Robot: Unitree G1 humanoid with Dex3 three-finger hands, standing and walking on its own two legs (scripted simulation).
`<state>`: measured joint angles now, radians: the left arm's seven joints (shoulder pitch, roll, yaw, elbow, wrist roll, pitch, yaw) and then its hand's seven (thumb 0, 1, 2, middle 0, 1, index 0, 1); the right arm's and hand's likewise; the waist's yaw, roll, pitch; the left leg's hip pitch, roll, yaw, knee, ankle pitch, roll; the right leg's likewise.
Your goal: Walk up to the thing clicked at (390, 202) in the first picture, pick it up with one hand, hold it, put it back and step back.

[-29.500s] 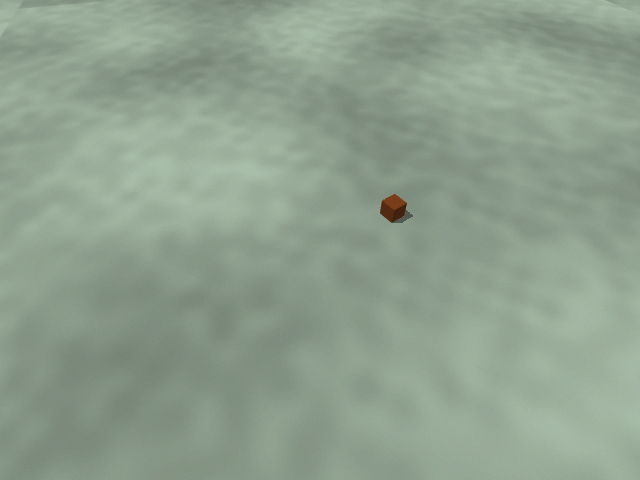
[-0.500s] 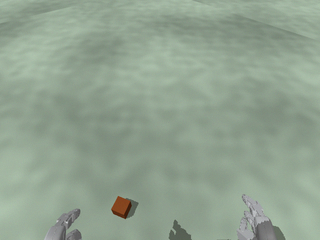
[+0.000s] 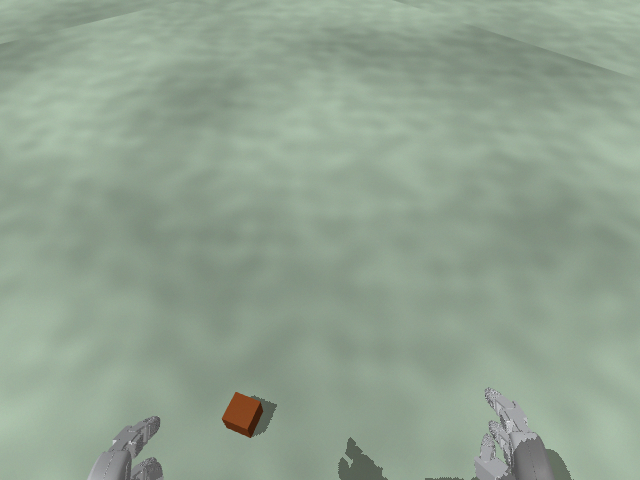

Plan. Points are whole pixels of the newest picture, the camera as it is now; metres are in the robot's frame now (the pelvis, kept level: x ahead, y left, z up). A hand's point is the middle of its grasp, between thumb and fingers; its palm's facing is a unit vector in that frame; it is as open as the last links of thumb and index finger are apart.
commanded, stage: home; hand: left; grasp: from above
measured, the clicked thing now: (243, 414) +0.45 +0.19 -0.67
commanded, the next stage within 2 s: stand in 0.40 s
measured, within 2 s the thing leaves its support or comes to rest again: neither
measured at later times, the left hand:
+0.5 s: hand out of the picture +0.16 +0.18 -0.04, palm faces +0.03 -0.98 -0.21, open 7.4 cm
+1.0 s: hand out of the picture +0.03 +0.24 -0.11, palm faces +0.04 -0.95 -0.32, open 7.4 cm
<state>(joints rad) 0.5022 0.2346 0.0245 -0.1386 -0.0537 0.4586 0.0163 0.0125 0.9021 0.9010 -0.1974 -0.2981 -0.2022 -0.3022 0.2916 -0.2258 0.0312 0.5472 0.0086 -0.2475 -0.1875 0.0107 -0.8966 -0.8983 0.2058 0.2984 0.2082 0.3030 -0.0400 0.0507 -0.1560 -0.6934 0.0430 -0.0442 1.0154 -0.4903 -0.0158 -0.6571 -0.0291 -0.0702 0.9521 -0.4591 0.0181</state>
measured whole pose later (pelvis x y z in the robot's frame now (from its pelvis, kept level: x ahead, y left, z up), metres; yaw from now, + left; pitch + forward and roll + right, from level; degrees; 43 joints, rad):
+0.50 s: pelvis +0.00 +0.00 +0.00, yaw +0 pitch +9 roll -3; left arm 0.50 0.24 0.03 -0.14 -0.06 0.46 0.02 0.01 0.90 0.90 -0.20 -0.30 -0.20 -0.30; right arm 0.29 -0.23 0.03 0.54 0.01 -0.24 -0.18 0.01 -0.90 -0.90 0.21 0.30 0.21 0.30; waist -0.04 0.05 -0.16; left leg -0.69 0.04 -0.05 1.02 -0.49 -0.02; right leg -0.66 -0.03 -0.07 0.95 -0.46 0.02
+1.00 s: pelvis +0.00 +0.01 +0.05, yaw +1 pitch -3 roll -1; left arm 0.24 0.29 0.04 0.99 0.04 0.02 0.02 0.01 0.90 0.90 -0.20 -0.30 -0.20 -0.30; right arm 0.19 -0.29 -0.03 1.02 -0.04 -0.01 -0.01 0.01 -0.90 -0.90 0.20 0.30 0.21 0.30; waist 0.02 0.01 0.06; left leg -0.23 0.00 -0.02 0.56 -0.28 0.00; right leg -0.20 -0.06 -0.06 0.53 -0.27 0.04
